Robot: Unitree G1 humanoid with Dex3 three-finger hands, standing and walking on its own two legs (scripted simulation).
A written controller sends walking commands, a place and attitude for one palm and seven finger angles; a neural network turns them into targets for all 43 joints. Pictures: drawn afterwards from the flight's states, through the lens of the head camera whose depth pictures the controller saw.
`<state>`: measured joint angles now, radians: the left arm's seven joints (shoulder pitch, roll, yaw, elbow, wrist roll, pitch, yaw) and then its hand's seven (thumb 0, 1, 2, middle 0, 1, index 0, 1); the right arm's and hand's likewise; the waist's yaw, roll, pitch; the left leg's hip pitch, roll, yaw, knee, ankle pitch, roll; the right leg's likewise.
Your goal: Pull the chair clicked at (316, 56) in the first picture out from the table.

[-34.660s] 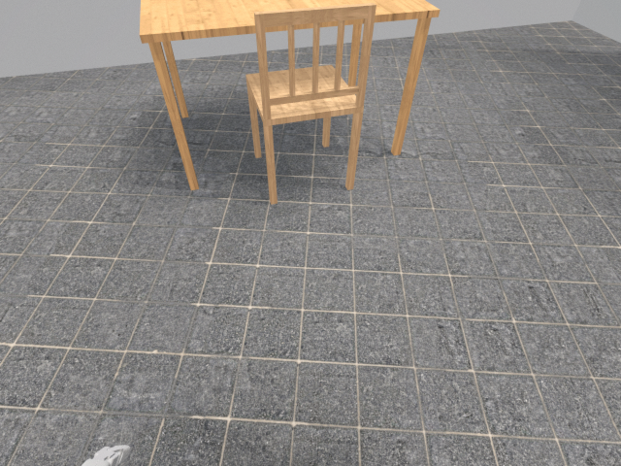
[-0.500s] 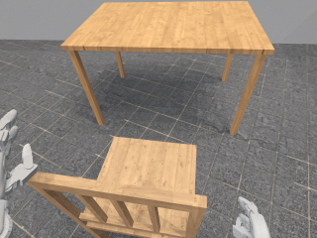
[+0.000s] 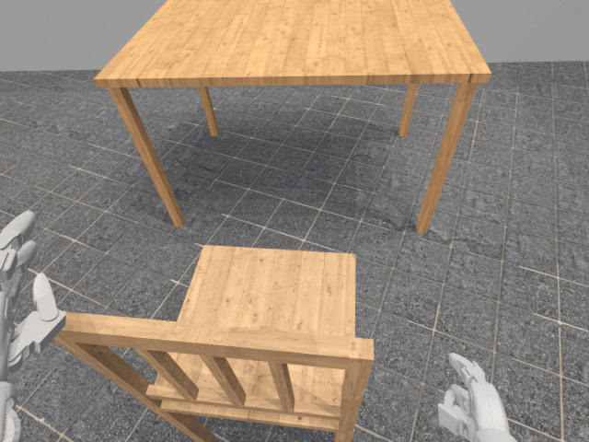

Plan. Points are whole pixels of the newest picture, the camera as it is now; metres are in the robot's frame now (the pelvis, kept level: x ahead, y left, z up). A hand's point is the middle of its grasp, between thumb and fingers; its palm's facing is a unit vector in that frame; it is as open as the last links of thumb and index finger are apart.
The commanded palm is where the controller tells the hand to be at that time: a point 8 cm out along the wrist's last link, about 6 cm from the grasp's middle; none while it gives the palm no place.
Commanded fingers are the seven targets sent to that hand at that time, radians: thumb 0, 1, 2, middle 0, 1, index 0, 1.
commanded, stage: step back with the hand held close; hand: left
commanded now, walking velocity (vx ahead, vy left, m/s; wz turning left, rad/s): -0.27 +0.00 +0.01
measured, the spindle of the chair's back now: (226, 377) +0.23 +0.15 -0.11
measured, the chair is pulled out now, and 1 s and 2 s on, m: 0.66 0.66 0.66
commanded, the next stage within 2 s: stop stepping back and stand still in 1.32 s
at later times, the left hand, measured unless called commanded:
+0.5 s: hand (1, 402) +0.12 +0.27 +0.15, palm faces +0.43 -0.76 -0.48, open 7.5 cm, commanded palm +0.06 +0.31 +0.17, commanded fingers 0.00 0.90 0.90 -0.20 -0.30 -0.20 -0.30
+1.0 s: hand out of the picture +0.09 +0.27 +0.17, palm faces +0.45 -0.72 -0.53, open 7.5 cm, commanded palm +0.02 +0.30 +0.17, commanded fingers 0.00 0.90 0.90 -0.20 -0.30 -0.20 -0.30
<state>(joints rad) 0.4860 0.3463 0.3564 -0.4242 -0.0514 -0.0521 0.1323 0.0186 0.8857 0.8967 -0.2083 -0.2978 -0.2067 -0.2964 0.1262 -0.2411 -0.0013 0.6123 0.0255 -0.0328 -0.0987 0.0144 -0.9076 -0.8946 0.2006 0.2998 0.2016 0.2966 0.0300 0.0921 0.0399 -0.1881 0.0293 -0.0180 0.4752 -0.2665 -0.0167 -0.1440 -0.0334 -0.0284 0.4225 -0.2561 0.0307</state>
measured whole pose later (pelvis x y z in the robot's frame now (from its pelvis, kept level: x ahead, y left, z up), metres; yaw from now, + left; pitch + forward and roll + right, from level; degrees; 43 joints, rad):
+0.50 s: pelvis -0.08 +0.01 -0.01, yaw +0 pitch +0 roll -2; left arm 0.56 0.39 0.38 -0.50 -0.04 -0.12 0.18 0.02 0.88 0.90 -0.21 -0.30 -0.21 -0.30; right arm 0.22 -0.24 -0.01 0.61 0.03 -0.05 -0.12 0.02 -0.91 -0.89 0.20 0.30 0.20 0.30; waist 0.00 0.05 0.02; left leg -0.39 0.02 -0.03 0.60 -0.20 0.00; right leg -0.34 -0.04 -0.03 0.56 -0.24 0.03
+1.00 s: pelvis -0.11 +0.00 -0.02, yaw +2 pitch +1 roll -2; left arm 0.55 0.46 0.49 -0.56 -0.04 -0.22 0.16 0.02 0.88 0.90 -0.21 -0.30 -0.21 -0.30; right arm 0.19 -0.19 -0.01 0.60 0.02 -0.14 -0.10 0.02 -0.91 -0.89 0.20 0.30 0.20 0.30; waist 0.00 0.03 0.05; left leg -0.50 0.04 -0.06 0.63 -0.16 -0.01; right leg -0.37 0.01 -0.02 0.67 -0.34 0.01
